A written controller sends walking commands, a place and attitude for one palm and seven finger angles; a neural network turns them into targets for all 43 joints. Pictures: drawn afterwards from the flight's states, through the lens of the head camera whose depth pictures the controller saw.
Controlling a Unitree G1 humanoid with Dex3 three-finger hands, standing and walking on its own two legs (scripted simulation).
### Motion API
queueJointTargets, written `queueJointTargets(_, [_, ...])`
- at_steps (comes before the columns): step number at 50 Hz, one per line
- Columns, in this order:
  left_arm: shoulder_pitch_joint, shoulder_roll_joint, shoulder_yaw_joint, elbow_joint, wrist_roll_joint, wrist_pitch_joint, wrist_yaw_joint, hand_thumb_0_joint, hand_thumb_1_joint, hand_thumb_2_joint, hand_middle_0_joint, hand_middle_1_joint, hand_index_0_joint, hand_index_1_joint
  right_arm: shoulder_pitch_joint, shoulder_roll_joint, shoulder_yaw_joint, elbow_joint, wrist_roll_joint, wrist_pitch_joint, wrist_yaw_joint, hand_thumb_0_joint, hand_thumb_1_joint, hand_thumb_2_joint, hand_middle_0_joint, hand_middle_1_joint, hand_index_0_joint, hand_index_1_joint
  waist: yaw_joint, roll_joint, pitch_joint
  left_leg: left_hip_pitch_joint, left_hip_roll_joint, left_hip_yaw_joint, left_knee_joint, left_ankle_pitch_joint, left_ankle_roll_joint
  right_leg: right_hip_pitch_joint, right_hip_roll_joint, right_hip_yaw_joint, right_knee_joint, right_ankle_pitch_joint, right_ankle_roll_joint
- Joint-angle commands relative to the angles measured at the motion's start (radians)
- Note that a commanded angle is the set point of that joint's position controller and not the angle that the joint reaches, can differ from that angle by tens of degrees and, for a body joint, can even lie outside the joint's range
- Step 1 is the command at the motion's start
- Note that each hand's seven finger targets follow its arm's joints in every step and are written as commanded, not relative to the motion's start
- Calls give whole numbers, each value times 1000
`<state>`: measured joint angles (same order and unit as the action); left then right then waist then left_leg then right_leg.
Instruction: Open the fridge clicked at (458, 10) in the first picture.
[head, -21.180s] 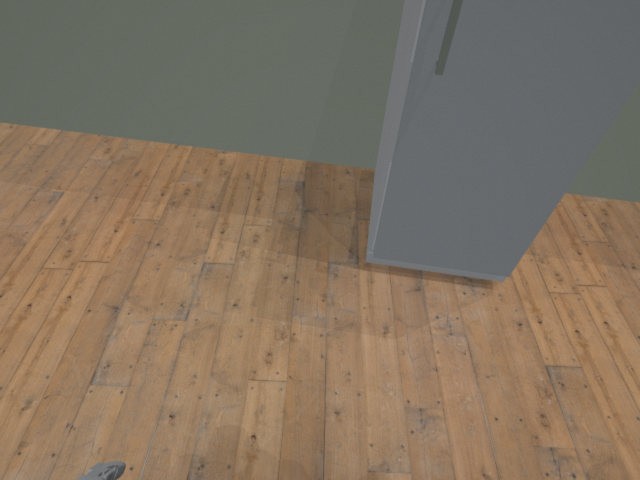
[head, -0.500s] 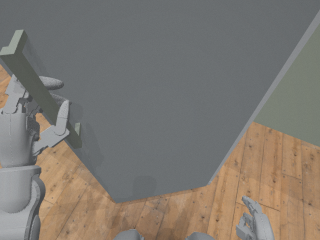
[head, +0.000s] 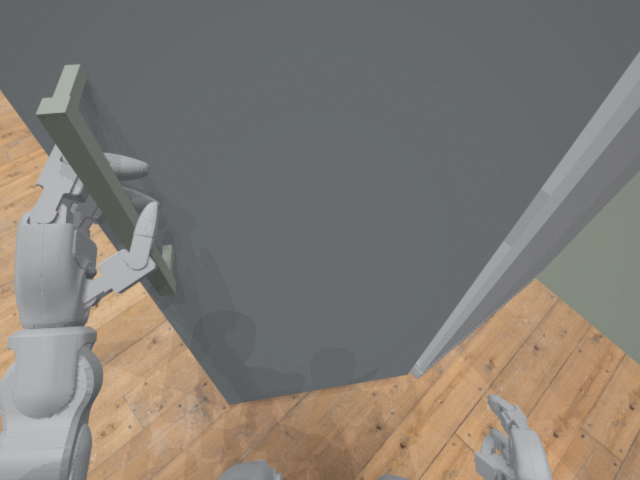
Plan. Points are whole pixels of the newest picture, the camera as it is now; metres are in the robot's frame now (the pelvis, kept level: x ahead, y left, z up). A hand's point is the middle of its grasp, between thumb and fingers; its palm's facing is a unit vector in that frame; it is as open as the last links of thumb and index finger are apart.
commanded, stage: walk backward, drawing the door open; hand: left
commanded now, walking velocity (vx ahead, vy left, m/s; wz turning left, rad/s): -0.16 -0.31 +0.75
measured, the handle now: (130, 206) +0.32 +0.19 +0.20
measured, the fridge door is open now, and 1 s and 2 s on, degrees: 63 76 69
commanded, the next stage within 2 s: stop walking and hold the door back in 0.28 s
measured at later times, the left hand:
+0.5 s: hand (194, 390) +0.17 +0.10 +0.19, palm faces +0.58 -0.78 -0.24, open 6.1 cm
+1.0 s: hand (179, 339) +0.20 +0.11 +0.21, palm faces +0.58 -0.79 -0.20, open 5.6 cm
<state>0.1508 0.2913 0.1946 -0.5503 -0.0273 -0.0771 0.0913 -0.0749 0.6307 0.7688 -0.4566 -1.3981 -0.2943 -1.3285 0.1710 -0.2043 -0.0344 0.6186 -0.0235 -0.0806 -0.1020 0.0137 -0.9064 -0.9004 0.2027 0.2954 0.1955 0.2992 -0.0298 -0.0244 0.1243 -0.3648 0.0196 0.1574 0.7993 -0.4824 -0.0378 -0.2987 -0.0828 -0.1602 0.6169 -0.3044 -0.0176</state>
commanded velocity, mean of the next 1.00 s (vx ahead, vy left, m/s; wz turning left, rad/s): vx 0.07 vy -0.01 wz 0.25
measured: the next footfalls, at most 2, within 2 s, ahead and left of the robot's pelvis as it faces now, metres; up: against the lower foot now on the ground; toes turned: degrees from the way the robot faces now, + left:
left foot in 0.02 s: +0.03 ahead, +0.08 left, +0.00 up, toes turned +10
right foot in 0.38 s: +0.04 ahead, -0.30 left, +0.00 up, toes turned +11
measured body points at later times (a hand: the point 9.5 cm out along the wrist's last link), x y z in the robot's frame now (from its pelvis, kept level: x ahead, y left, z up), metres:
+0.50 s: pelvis -0.06 -0.18 +0.00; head -0.02 -0.19 +0.45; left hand +0.13 +0.14 +0.21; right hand +0.17 -0.37 -0.11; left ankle -0.08 -0.04 -0.64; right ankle +0.00 -0.31 -0.73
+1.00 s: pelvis -0.13 -0.23 +0.01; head -0.11 -0.22 +0.46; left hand +0.16 +0.15 +0.22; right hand +0.05 -0.38 -0.12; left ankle -0.15 -0.11 -0.73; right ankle -0.06 -0.33 -0.70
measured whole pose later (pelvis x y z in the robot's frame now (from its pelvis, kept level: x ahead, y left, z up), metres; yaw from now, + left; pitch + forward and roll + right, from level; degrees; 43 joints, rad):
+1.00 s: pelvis -0.13 -0.23 +0.01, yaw +23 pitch -1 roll -1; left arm -0.77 0.35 0.12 0.67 -0.04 -0.11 0.09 -0.01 0.70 0.82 -0.46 -1.40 -0.39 -1.40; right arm 0.26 -0.17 0.06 0.71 0.04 -0.05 -0.09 0.01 -0.90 -0.90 0.21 0.30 0.20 0.30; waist 0.03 0.03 0.08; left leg -0.27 0.05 0.06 0.54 -0.24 0.01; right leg -0.35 -0.02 -0.08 0.73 -0.39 0.04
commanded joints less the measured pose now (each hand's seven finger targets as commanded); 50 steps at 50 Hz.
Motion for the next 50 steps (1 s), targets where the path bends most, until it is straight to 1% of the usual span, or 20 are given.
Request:
queueJointTargets(1, [-210, 117, 68, -254, -20, -123, 17, 0, 900, 900, -450, -1400, -450, -1400, -13, -122, -54, -188, -6, -58, -1, 0, -900, -900, 200, 300, 200, 300, -8, 279, -374, 637, 397, -498, -458, 880, 152, -364, 28, 25, 461, -81, 55])
queueJointTargets(2, [-237, 143, 74, -270, 1, -140, 7, 0, 900, 900, -450, -1400, -450, -1400, -18, -121, -41, -177, -11, -65, 26, 0, -900, -900, 200, 300, 200, 300, 7, 267, -375, 638, 569, -738, -445, 1177, 271, -446, 61, 160, 602, -316, 69])
queueJointTargets(3, [-311, 198, 107, -338, 8, -144, -13, 0, 900, 900, -450, -1400, -450, -1400, -66, -107, -39, -159, -4, -76, 38, 0, -900, -900, 200, 300, 200, 300, -22, 186, -353, 535, 533, -745, -480, 899, 233, -417, 41, 250, 641, -214, 64])
queueJointTargets(5, [-306, 195, 127, -292, 18, -137, -14, 0, 900, 900, -450, -1400, -450, -1400, -99, -112, -43, -125, 2, -72, 40, 0, -900, -900, 200, 300, 200, 300, 5, 178, -238, 351, 456, -568, -483, 607, 221, -406, 1, 257, 583, -98, 75])
queueJointTargets(8, [-285, 136, 95, -228, 3, -97, -9, 0, 900, 900, -450, -1400, -450, -1400, -77, -111, -38, -111, 15, -71, 48, 0, -900, -900, 200, 300, 200, 300, 23, 244, -269, 238, 314, -348, -486, 461, 145, -216, 33, 191, 420, 15, 87])
queueJointTargets(12, [-287, 135, 103, -194, -23, -79, 4, 0, 900, 900, -450, -1400, -450, -1400, -78, -110, -25, -138, 39, -74, 52, 0, -900, -900, 200, 300, 200, 300, 13, 354, -267, 119, 276, -354, -536, 213, 143, -44, 77, 126, 190, -46, 96])
queueJointTargets(16, [-288, 210, 185, -163, -38, -80, 23, 0, 900, 900, -450, -1400, -450, -1400, -77, -106, -22, -151, 43, -71, 54, 0, -900, -900, 200, 300, 200, 300, 36, 277, -289, 16, 155, -279, -385, 133, 78, 220, 138, 49, -191, 34, 97])
queueJointTargets(17, [-310, 204, 159, -180, -36, -81, 22, 0, 900, 900, -450, -1400, -450, -1400, -73, -71, -9, -154, 48, -67, 56, 0, -900, -900, 200, 300, 200, 300, 27, 139, -304, 8, 68, -237, -233, 96, 40, 221, 54, 99, -315, 68, 70])
queueJointTargets(18, [-321, 288, 214, -188, -29, -79, 30, 0, 900, 900, -450, -1400, -450, -1400, -86, -39, -1, -156, 45, -56, 56, 0, -900, -900, 200, 300, 200, 300, 29, -110, -307, -107, -27, -104, 44, -20, -13, 228, -139, 262, -355, 132, -13])
queueJointTargets(19, [-323, 326, 252, -178, -22, -89, 42, 0, 900, 900, -450, -1400, -450, -1400, -112, -40, 4, -161, 33, -59, 50, 0, -900, -900, 200, 300, 200, 300, 57, -170, -313, -206, -35, -127, 345, -135, -6, 170, -294, 357, -330, 280, -111])
queueJointTargets(21, [-346, 233, 170, 40, -17, -48, 54, 0, 900, 900, -450, -1400, -450, -1400, -99, -91, -28, -124, 33, -59, 35, 0, -900, -900, 200, 300, 200, 300, 40, -204, -315, -277, 3, -235, 554, -102, -9, 193, -342, 476, -255, 359, -156])
queueJointTargets(25, [-622, 290, 205, 310, -15, -98, 78, 0, 900, 900, -450, -1400, -450, -1400, -122, -99, 6, -89, 26, -27, -11, 0, -900, -900, 200, 300, 200, 300, 43, -148, -291, -170, -1, -164, 330, 25, -3, 231, -279, 242, -188, 673, -82])
queueJointTargets(30, [-861, 255, 94, 497, -11, -120, 64, 0, 900, 900, -450, -1400, -450, -1400, -107, -129, 7, -92, 30, 1, -2, 0, -900, -900, 200, 300, 200, 300, 71, -222, -288, -23, -31, -98, 0, 35, 23, 176, -304, 314, -303, 301, -82])
queueJointTargets(35, [-1073, 282, 71, 630, -4, -132, 57, 0, 900, 900, -450, -1400, -450, -1400, -59, -149, -3, -75, 39, 19, 20, 0, -900, -900, 200, 300, 200, 300, 47, -124, -369, 185, -42, -59, -400, 132, 63, 173, -248, 273, -238, 84, -45])
queueJointTargets(36, [-1108, 265, 50, 641, -18, -137, 50, 0, 900, 900, -450, -1400, -450, -1400, -58, -174, -15, -79, 40, 16, 15, 0, -900, -900, 200, 300, 200, 300, 34, 0, -350, 278, 25, -129, -483, 141, 93, 62, -165, 220, -132, 4, -11])
queueJointTargets(38, [-1230, 202, -28, 690, -8, -149, 45, 0, 900, 900, -450, -1400, -450, -1400, -61, -183, -7, -92, 48, 11, 22, 0, -900, -900, 200, 300, 200, 300, 37, 409, -328, 356, 320, -499, -550, 159, 227, -215, 29, 42, 177, -213, 51])
queueJointTargets(39, [-1307, 238, -21, 748, 14, -141, 46, 0, 900, 900, -450, -1400, -450, -1400, -56, -155, 7, -82, 56, 4, 21, 0, -900, -900, 200, 300, 200, 300, 13, 360, -305, 285, 351, -575, -573, 77, 261, -245, 34, 114, 338, -218, 37])
queueJointTargets(42, [-1352, 241, -17, 866, 10, -113, 29, 0, 900, 900, -450, -1400, -450, -1400, -21, -178, -7, -58, 70, -3, 9, 0, -900, -900, 200, 300, 200, 300, 25, 155, -293, 291, 303, -445, -489, 162, 261, -266, 24, 146, 351, -117, 49])
queueJointTargets(44, [-1372, 160, -82, 910, -5, -96, 6, 0, 900, 900, -450, -1400, -450, -1400, 0, -170, 3, -54, 71, -6, 4, 0, -900, -900, 200, 300, 200, 300, 22, 190, -321, 305, 259, -349, -469, 230, 230, -206, 39, 105, 275, -90, 50])
queueJointTargets(50, [-1434, 250, -25, 1063, -13, -93, -6, 0, 900, 900, -450, -1400, -450, -1400, 25, -185, 18, -16, 62, -18, -5, 0, -900, -900, 200, 300, 200, 300, 38, 168, -378, 158, 205, -241, -331, 210, 154, 150, 74, 65, -134, -21, 41])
